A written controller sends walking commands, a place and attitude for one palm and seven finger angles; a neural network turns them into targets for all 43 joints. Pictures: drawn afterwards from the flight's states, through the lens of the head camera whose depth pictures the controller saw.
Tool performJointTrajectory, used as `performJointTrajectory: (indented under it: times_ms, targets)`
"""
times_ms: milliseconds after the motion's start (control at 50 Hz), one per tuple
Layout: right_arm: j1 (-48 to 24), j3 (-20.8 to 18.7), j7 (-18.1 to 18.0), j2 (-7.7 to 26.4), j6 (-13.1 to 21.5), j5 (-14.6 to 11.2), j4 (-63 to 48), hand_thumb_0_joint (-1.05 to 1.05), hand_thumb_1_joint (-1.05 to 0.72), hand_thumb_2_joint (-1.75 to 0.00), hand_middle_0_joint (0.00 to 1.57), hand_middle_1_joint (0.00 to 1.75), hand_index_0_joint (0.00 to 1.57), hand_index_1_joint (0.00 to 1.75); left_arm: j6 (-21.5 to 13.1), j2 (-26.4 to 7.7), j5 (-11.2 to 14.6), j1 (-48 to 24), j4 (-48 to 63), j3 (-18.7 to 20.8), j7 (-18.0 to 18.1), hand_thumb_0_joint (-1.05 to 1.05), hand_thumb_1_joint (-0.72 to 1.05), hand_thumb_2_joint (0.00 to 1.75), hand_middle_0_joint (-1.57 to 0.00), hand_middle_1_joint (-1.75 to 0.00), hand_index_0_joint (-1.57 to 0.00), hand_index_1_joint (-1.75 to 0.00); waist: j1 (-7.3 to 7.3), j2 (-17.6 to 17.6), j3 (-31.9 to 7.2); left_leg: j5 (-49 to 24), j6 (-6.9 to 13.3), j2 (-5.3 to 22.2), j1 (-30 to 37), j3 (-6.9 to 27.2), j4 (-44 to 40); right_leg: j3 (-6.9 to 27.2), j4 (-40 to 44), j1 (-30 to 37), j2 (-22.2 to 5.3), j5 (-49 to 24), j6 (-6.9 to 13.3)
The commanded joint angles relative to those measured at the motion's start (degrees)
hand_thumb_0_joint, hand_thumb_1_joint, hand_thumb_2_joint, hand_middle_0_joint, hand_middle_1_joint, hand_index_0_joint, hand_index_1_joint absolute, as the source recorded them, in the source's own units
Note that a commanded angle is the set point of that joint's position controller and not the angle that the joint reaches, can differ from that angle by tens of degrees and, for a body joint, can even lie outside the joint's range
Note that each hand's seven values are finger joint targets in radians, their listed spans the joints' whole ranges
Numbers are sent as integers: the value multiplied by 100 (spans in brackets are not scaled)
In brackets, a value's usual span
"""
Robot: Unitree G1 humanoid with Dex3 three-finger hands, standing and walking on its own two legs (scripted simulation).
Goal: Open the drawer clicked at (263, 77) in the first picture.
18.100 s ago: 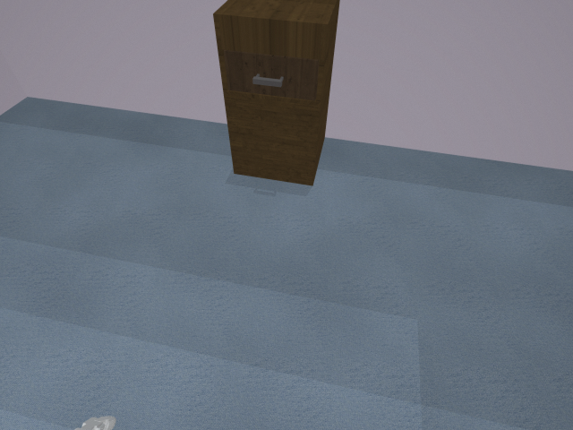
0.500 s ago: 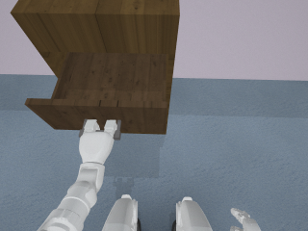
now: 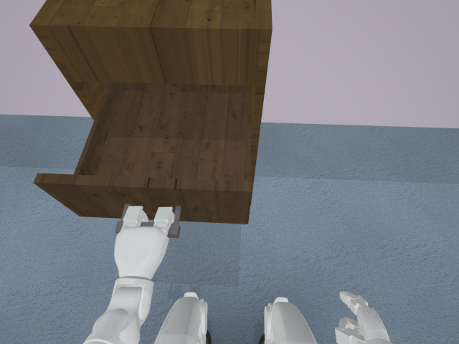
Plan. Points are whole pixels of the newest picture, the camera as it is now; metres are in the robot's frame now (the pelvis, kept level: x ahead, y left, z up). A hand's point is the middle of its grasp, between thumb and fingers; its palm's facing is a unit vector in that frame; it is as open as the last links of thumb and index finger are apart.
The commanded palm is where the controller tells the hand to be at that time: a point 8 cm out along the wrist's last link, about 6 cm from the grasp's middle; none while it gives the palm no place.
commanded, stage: pull the drawer open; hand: left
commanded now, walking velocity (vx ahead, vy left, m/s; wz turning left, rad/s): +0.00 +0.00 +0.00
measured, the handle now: (150, 219) +0.35 +0.18 -0.07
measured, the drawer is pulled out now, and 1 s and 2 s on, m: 0.25 0.30 0.30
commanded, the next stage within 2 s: open the thumb to release the handle in 0.56 s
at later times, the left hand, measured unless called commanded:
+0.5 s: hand (148, 279) +0.24 +0.17 -0.08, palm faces -0.06 -0.08 -0.99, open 5.8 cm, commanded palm +0.20 +0.16 -0.04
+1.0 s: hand (144, 274) +0.25 +0.18 -0.09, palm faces -0.05 -0.06 -1.00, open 8.7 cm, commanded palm +0.22 +0.17 -0.04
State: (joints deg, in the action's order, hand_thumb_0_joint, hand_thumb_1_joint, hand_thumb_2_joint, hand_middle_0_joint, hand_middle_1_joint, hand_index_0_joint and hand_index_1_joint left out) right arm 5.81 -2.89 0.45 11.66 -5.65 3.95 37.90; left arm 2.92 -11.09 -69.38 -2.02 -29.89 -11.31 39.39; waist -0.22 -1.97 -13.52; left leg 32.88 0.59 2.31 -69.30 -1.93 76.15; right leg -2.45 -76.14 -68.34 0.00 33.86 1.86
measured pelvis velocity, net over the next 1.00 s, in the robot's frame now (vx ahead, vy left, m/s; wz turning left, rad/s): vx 0.00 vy -0.02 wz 0.02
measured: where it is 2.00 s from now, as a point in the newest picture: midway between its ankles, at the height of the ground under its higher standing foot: outside the picture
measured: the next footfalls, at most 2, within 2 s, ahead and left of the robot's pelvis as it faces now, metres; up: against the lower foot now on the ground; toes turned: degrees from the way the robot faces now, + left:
none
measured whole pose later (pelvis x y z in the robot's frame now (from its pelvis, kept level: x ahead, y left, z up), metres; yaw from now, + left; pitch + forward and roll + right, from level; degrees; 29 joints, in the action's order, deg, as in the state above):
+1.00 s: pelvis +0.00 -0.02 -0.01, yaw +1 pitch +26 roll +1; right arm 4.2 -1.8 -1.1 11.9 -3.8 4.1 36.8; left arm 2.4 -12.6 -68.0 7.2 -20.0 -10.1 39.0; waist 1.2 -1.8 -13.0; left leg 33.5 -0.8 2.2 -71.3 -0.8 78.9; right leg -3.4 -79.8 -70.5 -0.1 35.4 3.2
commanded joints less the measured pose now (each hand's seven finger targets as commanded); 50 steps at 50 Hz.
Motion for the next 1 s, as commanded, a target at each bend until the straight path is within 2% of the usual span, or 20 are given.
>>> performJointTrajectory:
  times_ms: [0,80,140,260,360,420,440,560,620,640,660,680,700,740,780,820,860,920,940,980]
  targets:
    - [-93,-212,-85,684,222,29,-701,0,-90,-90,20,30,20,30,25,-350,116,-118,952,262,200,0,90,90,-40,-135,-40,-135,21,357,-1887,-1632,120,-330,1695,144,-755,123,1136,1168,164,-1990,106]
    - [-141,-196,-116,666,265,28,-716,0,-90,-90,20,30,20,30,15,-510,122,96,1031,410,203,0,90,90,-40,-135,-40,-135,75,444,-1828,-1512,113,-341,1571,152,-728,161,1136,1210,168,-1881,112]
    - [-212,-175,-101,657,280,35,-801,0,-90,-90,20,30,20,30,-6,-368,95,395,1232,262,212,0,90,90,-40,-135,-40,-135,122,249,-1894,-1582,105,-347,1723,146,-730,140,1091,1106,167,-1877,127]
    - [-290,-142,-81,630,304,47,-908,0,-90,-90,20,30,20,30,-29,-290,124,852,1576,147,157,0,90,90,-40,-135,-40,-135,106,381,-1816,-1543,109,-339,1659,185,-686,132,1052,1094,161,-1863,127]
    - [-336,-109,-98,609,363,60,-951,0,-90,-90,20,30,20,30,-98,-435,99,1063,1658,272,155,0,90,90,-40,-135,-40,-135,131,495,-1670,-1297,110,-347,1419,177,-613,199,1049,1059,141,-1622,118]
    - [-378,-102,-104,609,397,74,-962,0,-90,-90,20,30,20,30,-133,-402,73,1124,1799,217,158,0,90,90,-40,-135,-40,-135,121,449,-1700,-1289,117,-350,1406,174,-553,230,1022,1003,135,-1648,117]
    - [-401,-91,-99,617,399,77,-1011,0,-90,-90,20,30,20,30,-149,-429,61,1255,1873,245,168,0,90,90,-40,-135,-40,-135,189,330,-1766,-1325,108,-358,1450,172,-553,224,980,981,137,-1620,129]
    - [-412,-47,-60,580,410,64,-1156,0,-90,-90,20,30,20,30,-191,-381,172,1990,2060,203,49,0,90,90,-40,-135,-40,-135,247,458,-1809,-1508,108,-368,1368,167,-477,261,884,1183,139,-2057,125]
    - [-416,-28,-45,576,419,75,-1220,0,-90,-90,20,30,20,30,-282,-484,180,2336,2125,360,30,0,90,90,-40,-135,-40,-135,309,488,-1778,-1575,90,-370,1271,154,-423,323,806,1225,148,-2255,133]
    - [-392,-81,-89,640,357,108,-932,0,-90,-90,20,30,20,30,-270,-840,9,467,2250,460,144,0,90,90,-40,-135,-40,-135,-107,487,-1661,-1390,109,-301,1157,183,-243,387,824,799,73,-2091,70]
    - [-318,-110,-129,618,383,109,-953,0,-90,-90,20,30,20,30,-290,-782,-47,581,2173,610,219,0,83,87,-40,-134,-40,-134,42,419,-1759,-1289,110,-335,1132,147,-252,329,814,918,86,-1871,60]
    - [-348,-111,-153,617,415,122,-930,0,-90,-90,20,30,20,30,-278,-884,-68,658,2112,703,277,0,76,84,-39,-134,-39,-134,72,402,-1784,-1329,105,-337,1137,143,-241,354,820,923,104,-1934,80]
    - [-340,-97,-156,595,428,112,-930,0,-90,-90,20,30,20,30,-235,-716,-36,942,1841,626,271,0,69,81,-38,-133,-38,-133,105,435,-1802,-1309,103,-359,1138,113,-271,342,842,998,98,-1919,76]
    - [-343,-115,-150,617,424,94,-926,0,-90,-90,20,30,20,30,-161,-724,47,871,1960,600,274,0,55,75,-38,-131,-38,-131,128,319,-1978,-1371,103,-360,1240,102,-312,350,877,1095,92,-1974,75]
    - [-324,-130,-171,623,421,66,-895,0,-90,-90,20,30,20,30,-57,-681,113,831,1909,533,230,0,41,69,-36,-130,-36,-130,75,424,-1953,-1410,111,-358,1276,114,-345,353,939,1178,99,-2078,64]
    - [-328,-122,-191,616,408,48,-905,0,-90,-90,20,30,20,30,-23,-743,140,892,1896,552,201,0,27,63,-35,-128,-35,-128,109,454,-1980,-1405,103,-359,1243,83,-376,378,971,1328,88,-2138,47]
    - [-322,-114,-204,620,390,29,-879,0,-90,-90,20,30,20,30,5,-687,125,777,1832,435,168,0,13,57,-35,-127,-35,-127,73,450,-1905,-1321,101,-352,1260,104,-437,340,1009,1256,93,-1916,49]
    - [-294,-118,-240,618,409,31,-840,0,-90,-90,20,30,20,30,-45,-765,130,735,1745,504,147,0,-8,48,-33,-124,-33,-124,72,497,-1875,-1294,106,-353,1211,85,-416,360,1023,1263,96,-1914,47]
    - [-330,-102,-237,624,409,33,-841,0,-90,-90,20,30,20,30,-55,-667,147,688,1761,388,135,0,-15,45,-32,-124,-32,-124,51,472,-1846,-1248,112,-359,1175,86,-437,360,1048,1257,75,-1847,36]
    - [-305,-108,-252,617,438,38,-806,0,-90,-90,20,30,20,30,-87,-773,154,734,1662,522,135,0,-29,39,-32,-122,-32,-122,73,535,-1825,-1264,114,-354,1111,84,-400,372,1035,1292,86,-1918,49]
